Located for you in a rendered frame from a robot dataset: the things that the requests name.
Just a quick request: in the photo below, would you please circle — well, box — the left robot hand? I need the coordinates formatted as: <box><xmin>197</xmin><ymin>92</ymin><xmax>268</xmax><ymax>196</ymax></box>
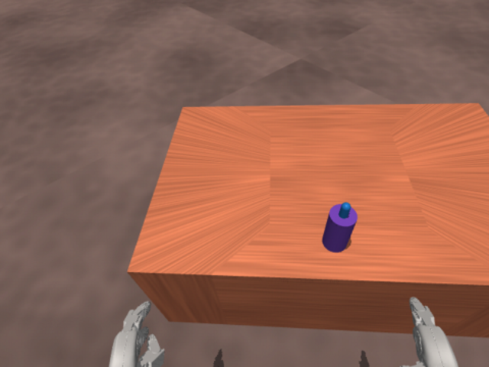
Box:
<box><xmin>109</xmin><ymin>301</ymin><xmax>164</xmax><ymax>367</ymax></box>

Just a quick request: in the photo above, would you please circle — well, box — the right robot hand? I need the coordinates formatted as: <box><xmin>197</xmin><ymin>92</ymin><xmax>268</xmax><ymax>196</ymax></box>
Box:
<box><xmin>400</xmin><ymin>297</ymin><xmax>458</xmax><ymax>367</ymax></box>

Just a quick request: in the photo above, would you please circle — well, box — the bottle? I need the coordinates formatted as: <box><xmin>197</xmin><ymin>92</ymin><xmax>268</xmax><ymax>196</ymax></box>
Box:
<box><xmin>322</xmin><ymin>203</ymin><xmax>358</xmax><ymax>252</ymax></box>

